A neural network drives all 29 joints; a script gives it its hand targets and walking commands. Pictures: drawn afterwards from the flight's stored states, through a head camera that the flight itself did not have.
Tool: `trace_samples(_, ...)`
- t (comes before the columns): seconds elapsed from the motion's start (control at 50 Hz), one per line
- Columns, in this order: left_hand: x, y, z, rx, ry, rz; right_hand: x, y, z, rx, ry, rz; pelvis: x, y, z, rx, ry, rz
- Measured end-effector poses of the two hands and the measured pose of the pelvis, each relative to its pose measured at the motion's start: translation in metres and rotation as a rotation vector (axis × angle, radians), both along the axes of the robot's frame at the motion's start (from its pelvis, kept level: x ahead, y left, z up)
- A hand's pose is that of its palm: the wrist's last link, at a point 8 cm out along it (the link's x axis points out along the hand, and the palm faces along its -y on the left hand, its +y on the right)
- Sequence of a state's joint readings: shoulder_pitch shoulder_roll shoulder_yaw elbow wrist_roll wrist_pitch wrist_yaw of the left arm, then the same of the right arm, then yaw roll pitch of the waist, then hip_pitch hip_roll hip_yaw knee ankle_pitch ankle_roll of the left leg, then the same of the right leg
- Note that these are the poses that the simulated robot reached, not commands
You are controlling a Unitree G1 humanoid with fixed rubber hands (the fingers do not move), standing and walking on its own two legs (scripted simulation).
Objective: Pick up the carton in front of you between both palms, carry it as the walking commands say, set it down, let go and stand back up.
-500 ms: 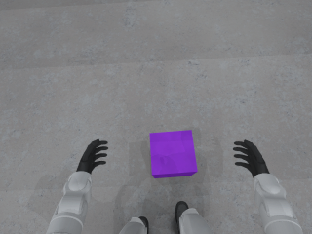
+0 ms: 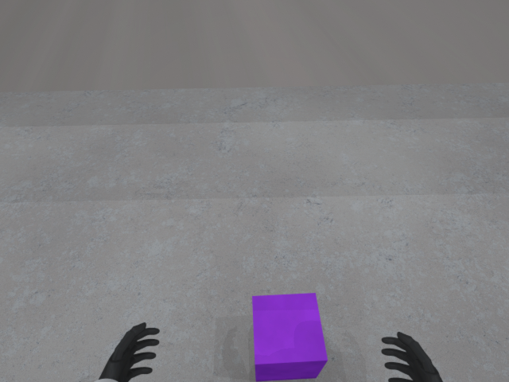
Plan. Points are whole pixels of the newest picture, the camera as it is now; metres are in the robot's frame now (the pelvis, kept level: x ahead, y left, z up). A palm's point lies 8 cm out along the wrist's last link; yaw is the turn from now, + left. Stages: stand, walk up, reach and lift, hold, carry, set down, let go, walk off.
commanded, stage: let go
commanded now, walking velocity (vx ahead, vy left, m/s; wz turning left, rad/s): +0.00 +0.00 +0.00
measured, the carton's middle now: (284, 338) +0.39 -0.07 -0.65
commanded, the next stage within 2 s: stand in 0.22 s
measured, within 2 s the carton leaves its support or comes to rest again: neither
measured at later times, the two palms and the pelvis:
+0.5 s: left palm out of the picture +0.14 +0.28 -0.09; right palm out of the picture +0.15 -0.30 -0.09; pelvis +0.01 -0.01 -0.01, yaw +1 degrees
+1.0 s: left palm out of the picture +0.12 +0.28 -0.09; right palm out of the picture +0.13 -0.30 -0.10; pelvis +0.01 -0.01 +0.00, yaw +1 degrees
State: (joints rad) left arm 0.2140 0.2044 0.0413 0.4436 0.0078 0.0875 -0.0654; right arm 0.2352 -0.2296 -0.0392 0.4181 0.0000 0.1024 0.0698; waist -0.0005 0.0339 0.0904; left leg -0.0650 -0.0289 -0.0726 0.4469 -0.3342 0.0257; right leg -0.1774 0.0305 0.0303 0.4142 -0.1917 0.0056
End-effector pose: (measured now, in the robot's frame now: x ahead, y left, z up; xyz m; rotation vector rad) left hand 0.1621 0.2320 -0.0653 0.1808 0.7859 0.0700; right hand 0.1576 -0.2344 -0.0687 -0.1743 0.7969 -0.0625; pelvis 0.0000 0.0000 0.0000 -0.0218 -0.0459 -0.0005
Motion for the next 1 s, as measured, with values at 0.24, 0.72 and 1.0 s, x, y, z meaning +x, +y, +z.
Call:
trace_samples(0.24,0.004,-0.007,-0.002,0.011,0.015,0.003,0.004,-0.007,-0.002,-0.017,0.013,0.003,0.003,-0.007,-0.001,0.001,-0.011,0.004)
trace_samples(0.72,-0.021,0.045,-0.026,0.196,0.169,0.086,-0.014,-0.064,-0.027,-0.196,0.142,-0.032,0.019,-0.013,-0.005,0.012,0.040,0.022)
trace_samples(1.0,-0.038,0.049,-0.029,0.195,0.209,0.105,-0.028,-0.070,-0.027,-0.211,0.178,-0.031,0.013,-0.015,-0.002,0.014,0.023,0.025)
